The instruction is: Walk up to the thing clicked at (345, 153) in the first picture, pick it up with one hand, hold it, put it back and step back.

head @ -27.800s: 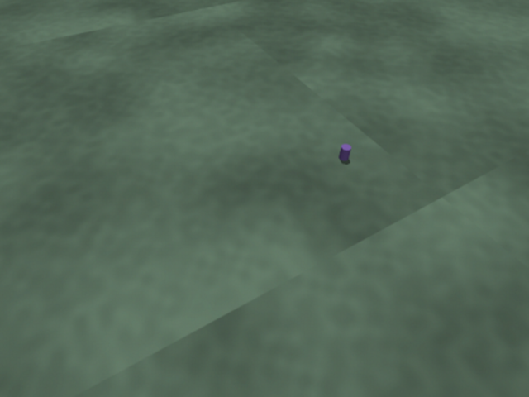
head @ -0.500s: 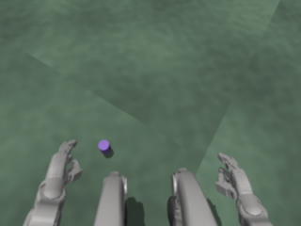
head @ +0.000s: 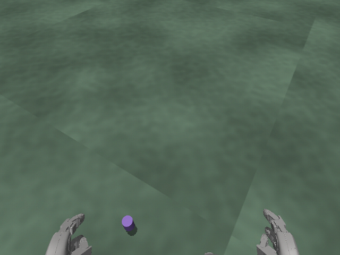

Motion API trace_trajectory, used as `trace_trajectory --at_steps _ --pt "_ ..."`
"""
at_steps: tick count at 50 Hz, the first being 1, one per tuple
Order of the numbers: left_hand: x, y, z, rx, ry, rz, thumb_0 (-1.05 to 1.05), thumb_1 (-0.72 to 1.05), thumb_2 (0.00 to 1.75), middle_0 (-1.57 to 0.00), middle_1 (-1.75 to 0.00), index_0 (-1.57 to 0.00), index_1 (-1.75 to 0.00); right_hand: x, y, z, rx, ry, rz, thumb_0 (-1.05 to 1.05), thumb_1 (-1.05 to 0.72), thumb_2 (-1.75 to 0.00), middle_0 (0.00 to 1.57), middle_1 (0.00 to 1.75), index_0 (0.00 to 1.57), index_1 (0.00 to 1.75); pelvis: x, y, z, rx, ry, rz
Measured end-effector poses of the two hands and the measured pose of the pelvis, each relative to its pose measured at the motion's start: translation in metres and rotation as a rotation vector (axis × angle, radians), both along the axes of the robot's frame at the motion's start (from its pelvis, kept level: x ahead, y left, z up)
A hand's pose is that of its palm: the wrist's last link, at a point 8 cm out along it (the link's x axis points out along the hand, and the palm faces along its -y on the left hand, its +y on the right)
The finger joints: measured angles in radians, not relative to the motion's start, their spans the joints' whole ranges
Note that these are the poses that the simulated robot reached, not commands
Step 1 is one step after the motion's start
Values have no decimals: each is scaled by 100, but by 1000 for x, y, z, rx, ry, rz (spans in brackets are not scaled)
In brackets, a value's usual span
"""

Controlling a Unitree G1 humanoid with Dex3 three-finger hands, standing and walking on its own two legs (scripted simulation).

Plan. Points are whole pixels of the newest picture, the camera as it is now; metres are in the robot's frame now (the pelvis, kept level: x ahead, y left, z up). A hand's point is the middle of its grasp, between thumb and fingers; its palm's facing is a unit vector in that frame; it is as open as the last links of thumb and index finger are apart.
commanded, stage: home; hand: left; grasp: from above
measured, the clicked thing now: (128, 223) +0.42 +0.20 -0.67
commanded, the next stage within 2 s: stand in 2.00 s
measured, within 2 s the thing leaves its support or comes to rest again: neither
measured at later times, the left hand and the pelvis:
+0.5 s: hand out of the picture +0.17 +0.18 -0.04, palm faces +0.06 -0.98 -0.21, open 7.4 cm; pelvis +0.00 +0.00 +0.01, yaw +0 degrees
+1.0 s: hand (91, 253) +0.17 +0.18 -0.04, palm faces +0.06 -0.98 -0.21, open 7.4 cm; pelvis +0.00 -0.01 +0.00, yaw +0 degrees
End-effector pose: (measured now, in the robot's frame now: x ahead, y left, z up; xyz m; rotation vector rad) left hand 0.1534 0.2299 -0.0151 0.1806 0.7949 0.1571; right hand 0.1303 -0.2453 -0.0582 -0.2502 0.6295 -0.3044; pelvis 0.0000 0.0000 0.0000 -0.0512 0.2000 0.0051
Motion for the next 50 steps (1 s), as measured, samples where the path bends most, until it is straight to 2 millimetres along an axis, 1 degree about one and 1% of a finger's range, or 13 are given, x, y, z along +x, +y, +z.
trace_trajectory --at_steps 4,7,13,17,22,34,40,50 --pt "-7 1 6 -5 3 2 1 91 90 -21 -30 -20 -31 14 2 11 -6 -56 24 2 -90 -90 20 30 20 29 2 1 4 2 -19 3" --pt "-10 2 4 -13 14 5 1 91 90 -20 -30 -20 -31 24 5 16 -9 -87 48 2 -90 -90 20 30 20 29 2 1 5 3 -28 7" --pt "-12 2 0 -21 24 7 2 91 90 -20 -30 -20 -31 34 11 19 -9 -105 86 2 -90 -90 20 30 20 29 1 0 5 4 -34 10" --pt "-11 2 1 -18 15 3 2 91 90 -20 -30 -20 -31 33 13 16 -6 -90 93 2 -90 -90 20 30 21 29 1 0 5 4 -35 10" --pt "-8 1 2 -14 14 0 2 91 90 -20 -30 -20 -31 27 12 11 -1 -61 85 2 -90 -90 20 30 21 29 3 0 5 4 -34 9" --pt "-3 -1 3 -11 9 -14 2 90 90 -20 -30 -20 -30 12 5 4 -2 -22 48 2 -90 -90 20 30 21 29 4 -1 6 6 -36 1" --pt "-3 -2 3 -9 8 -17 2 90 90 -20 -30 -20 -30 13 2 5 -6 -27 46 2 -90 -90 20 30 21 29 3 -2 6 8 -35 0" --pt "-4 -5 3 -10 10 -12 2 91 90 -20 -30 -20 -30 19 -2 7 -9 -46 51 2 -90 -90 20 30 21 30 4 -5 5 11 -34 1"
